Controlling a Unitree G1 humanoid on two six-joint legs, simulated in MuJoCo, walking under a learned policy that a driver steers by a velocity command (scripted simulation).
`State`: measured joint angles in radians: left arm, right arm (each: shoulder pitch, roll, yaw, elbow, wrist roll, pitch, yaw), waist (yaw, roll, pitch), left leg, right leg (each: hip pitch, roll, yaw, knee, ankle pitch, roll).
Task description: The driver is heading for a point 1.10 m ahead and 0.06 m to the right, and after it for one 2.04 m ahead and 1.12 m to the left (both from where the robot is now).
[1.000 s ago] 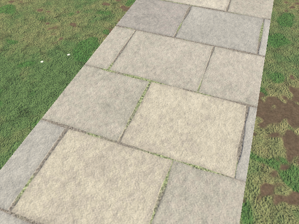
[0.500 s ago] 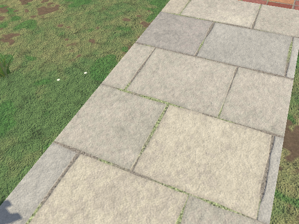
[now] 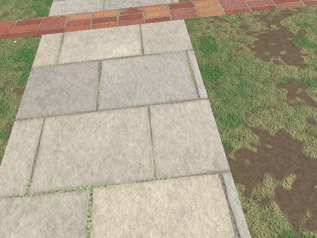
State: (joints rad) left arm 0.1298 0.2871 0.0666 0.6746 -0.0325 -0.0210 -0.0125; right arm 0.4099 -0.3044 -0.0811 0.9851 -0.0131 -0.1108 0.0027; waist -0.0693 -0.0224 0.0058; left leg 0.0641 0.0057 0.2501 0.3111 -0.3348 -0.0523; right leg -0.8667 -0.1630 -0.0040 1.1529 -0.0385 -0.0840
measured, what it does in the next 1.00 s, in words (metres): walks ahead: right foot, then left foot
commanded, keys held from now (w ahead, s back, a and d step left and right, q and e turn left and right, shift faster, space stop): w+e+shift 0.14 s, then w+shift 0.28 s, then w+q+shift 0.56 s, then q+shift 0.02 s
